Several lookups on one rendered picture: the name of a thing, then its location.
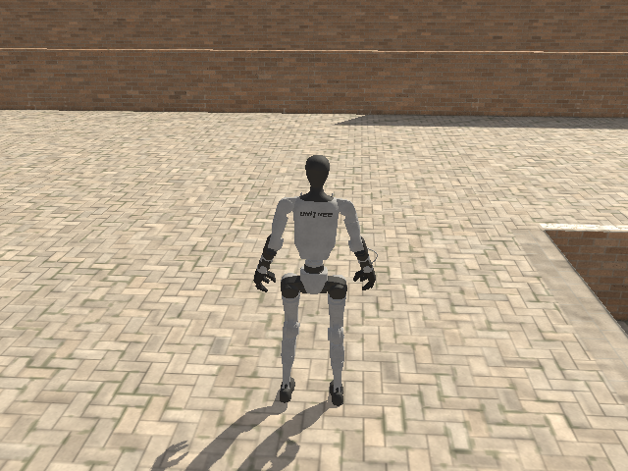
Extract robot left upper arm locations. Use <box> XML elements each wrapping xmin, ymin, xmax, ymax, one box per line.
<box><xmin>268</xmin><ymin>196</ymin><xmax>296</xmax><ymax>250</ymax></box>

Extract robot left hand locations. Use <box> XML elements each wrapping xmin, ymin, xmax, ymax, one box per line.
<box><xmin>253</xmin><ymin>269</ymin><xmax>276</xmax><ymax>292</ymax></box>

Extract left robot forearm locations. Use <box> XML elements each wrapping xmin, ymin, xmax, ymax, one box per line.
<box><xmin>257</xmin><ymin>235</ymin><xmax>278</xmax><ymax>274</ymax></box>

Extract robot left thigh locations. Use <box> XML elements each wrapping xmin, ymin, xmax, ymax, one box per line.
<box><xmin>281</xmin><ymin>273</ymin><xmax>300</xmax><ymax>339</ymax></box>

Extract robot right hand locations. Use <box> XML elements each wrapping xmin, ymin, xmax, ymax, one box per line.
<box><xmin>353</xmin><ymin>268</ymin><xmax>376</xmax><ymax>290</ymax></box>

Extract robot right upper arm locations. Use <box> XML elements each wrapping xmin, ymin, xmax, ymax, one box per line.
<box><xmin>337</xmin><ymin>198</ymin><xmax>364</xmax><ymax>252</ymax></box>

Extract right robot forearm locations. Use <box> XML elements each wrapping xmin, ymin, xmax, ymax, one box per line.
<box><xmin>354</xmin><ymin>237</ymin><xmax>373</xmax><ymax>273</ymax></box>

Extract left robot shin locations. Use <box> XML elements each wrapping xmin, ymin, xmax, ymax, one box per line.
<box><xmin>281</xmin><ymin>321</ymin><xmax>296</xmax><ymax>390</ymax></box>

